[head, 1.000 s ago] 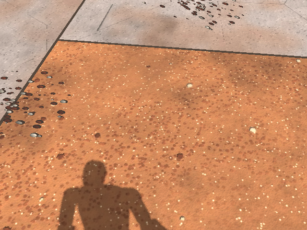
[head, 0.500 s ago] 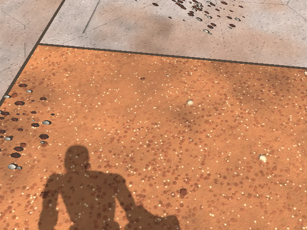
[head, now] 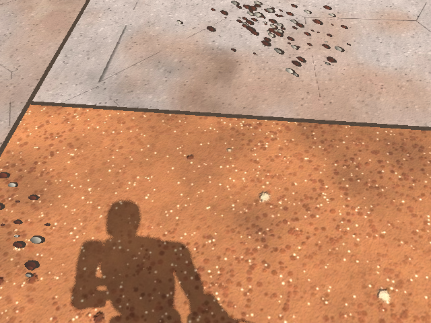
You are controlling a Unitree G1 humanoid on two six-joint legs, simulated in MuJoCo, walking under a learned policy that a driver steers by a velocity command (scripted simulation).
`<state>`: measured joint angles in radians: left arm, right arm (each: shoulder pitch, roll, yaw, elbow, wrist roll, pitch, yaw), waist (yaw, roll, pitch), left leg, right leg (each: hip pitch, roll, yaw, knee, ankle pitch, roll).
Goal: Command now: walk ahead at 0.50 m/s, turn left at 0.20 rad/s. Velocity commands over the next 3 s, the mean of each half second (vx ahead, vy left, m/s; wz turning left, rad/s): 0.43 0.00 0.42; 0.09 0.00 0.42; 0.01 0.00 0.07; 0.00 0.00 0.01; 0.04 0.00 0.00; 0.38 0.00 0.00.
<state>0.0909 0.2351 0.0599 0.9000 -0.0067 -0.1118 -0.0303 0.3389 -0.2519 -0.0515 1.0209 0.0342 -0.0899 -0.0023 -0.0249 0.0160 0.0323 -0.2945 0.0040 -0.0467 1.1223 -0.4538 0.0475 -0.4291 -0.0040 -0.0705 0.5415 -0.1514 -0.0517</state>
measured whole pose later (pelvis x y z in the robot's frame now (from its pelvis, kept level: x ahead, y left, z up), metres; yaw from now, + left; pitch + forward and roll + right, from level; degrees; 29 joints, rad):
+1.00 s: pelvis +0.39 +0.05 +0.00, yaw +27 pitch +3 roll +0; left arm 0.17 0.26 0.05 0.79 0.03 -0.03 0.02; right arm 0.15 -0.27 -0.05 0.70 -0.01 0.02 -0.02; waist 0.00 0.03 -0.01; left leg -0.38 -0.12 -0.14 0.62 -0.33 0.04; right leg -0.35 -0.01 0.04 0.54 -0.25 0.02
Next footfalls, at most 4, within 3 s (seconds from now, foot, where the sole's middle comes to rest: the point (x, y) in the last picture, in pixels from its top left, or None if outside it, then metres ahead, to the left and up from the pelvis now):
0.46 left None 0.38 0.17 -0.77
0.94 right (245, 307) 0.50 -0.05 -0.77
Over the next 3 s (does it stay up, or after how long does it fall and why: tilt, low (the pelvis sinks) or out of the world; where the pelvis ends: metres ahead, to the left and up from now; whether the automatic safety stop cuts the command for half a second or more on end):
stays up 0.58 0.13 0.00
